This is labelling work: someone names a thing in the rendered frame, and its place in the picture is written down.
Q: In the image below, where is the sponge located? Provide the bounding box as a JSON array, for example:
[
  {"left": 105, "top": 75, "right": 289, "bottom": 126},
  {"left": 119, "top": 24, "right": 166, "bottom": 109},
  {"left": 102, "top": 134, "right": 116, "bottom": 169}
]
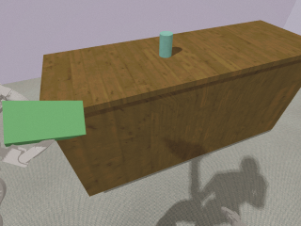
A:
[{"left": 2, "top": 101, "right": 87, "bottom": 147}]

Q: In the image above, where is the left robot hand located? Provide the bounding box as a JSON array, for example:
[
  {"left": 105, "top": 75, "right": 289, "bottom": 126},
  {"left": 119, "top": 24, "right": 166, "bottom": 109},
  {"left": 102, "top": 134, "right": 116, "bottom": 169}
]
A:
[{"left": 0, "top": 83, "right": 55, "bottom": 168}]

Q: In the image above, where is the right robot hand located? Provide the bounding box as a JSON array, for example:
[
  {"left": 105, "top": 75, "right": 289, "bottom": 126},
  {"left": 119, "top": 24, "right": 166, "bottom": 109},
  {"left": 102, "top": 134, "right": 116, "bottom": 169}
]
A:
[{"left": 221, "top": 206, "right": 247, "bottom": 226}]

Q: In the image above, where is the table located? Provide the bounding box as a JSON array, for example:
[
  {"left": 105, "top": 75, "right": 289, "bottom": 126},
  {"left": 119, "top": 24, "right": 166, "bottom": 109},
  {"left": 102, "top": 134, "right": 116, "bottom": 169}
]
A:
[{"left": 40, "top": 20, "right": 301, "bottom": 197}]

